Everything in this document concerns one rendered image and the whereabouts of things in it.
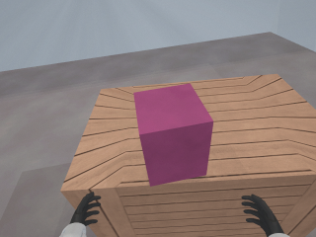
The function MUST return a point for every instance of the left robot hand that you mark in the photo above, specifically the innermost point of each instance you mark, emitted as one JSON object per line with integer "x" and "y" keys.
{"x": 81, "y": 212}

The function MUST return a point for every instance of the carton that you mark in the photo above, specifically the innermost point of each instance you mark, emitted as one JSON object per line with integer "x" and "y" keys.
{"x": 175, "y": 131}

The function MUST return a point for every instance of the pedestal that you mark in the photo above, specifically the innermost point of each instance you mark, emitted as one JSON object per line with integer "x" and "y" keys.
{"x": 263, "y": 143}

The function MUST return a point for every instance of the left robot forearm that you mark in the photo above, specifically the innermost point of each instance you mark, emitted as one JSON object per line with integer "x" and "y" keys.
{"x": 75, "y": 229}

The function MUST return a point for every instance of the right robot hand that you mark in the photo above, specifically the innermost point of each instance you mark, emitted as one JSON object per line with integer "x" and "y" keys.
{"x": 267, "y": 219}

